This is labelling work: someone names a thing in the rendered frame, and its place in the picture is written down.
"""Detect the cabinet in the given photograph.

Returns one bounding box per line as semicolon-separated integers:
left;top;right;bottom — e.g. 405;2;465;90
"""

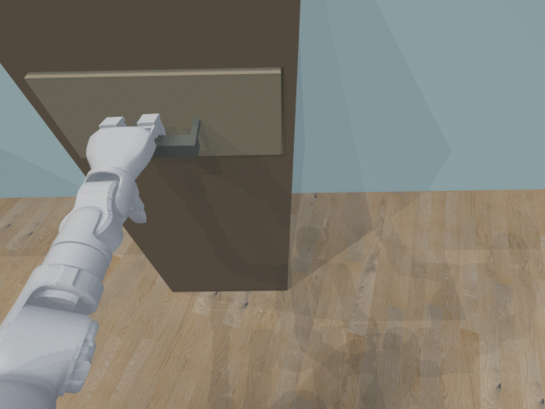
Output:
0;0;301;292

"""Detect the left robot forearm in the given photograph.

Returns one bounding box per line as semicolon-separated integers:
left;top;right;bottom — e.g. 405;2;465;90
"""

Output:
0;166;136;347

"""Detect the robot left upper arm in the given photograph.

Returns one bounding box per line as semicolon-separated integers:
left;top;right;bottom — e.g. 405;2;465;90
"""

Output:
0;304;99;409

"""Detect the handle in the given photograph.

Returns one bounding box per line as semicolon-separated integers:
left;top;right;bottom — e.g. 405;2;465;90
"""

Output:
133;118;201;157

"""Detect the drawer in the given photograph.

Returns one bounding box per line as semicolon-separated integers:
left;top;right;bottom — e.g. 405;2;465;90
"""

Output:
24;67;281;158

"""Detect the robot left hand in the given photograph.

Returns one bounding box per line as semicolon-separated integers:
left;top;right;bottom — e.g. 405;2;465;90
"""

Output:
86;113;166;223

